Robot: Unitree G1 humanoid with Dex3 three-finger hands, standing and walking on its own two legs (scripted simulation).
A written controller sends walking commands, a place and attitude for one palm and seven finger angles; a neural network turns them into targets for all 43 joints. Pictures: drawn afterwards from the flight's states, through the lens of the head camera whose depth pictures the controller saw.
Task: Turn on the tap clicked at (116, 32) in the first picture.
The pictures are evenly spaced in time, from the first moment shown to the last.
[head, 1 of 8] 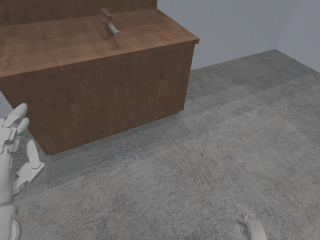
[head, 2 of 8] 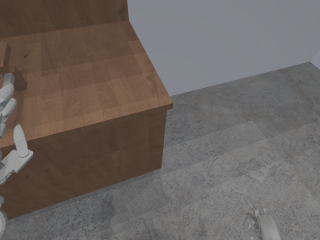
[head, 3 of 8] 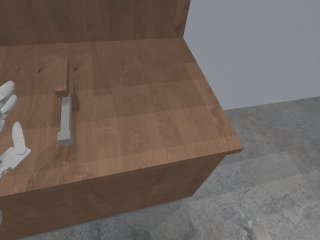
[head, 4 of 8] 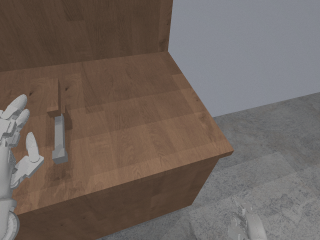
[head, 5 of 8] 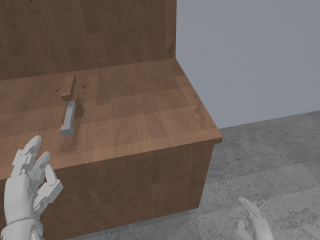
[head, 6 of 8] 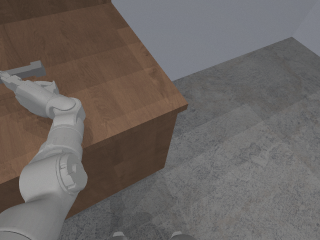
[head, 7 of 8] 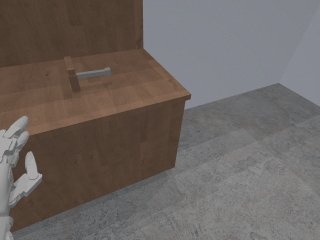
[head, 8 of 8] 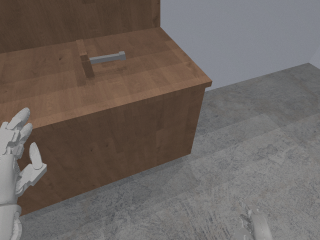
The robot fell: no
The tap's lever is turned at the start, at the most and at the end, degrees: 0 86 86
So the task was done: yes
